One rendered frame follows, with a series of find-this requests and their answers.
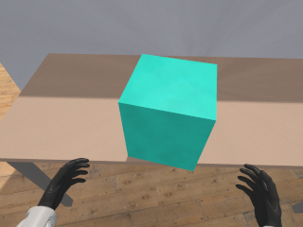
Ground carton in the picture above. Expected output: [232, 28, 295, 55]
[118, 54, 217, 171]

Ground robot left forearm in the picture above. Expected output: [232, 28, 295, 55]
[16, 205, 57, 227]

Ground robot left hand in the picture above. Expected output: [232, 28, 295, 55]
[37, 158, 90, 211]

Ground robot right hand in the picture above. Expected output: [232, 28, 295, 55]
[236, 164, 282, 227]

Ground table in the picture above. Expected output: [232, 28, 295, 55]
[0, 53, 303, 214]

